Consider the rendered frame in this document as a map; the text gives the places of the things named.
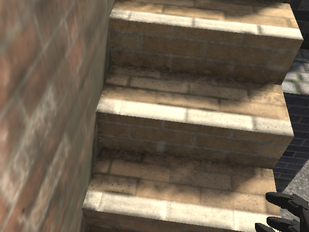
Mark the robot right hand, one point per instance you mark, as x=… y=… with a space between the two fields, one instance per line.
x=294 y=204

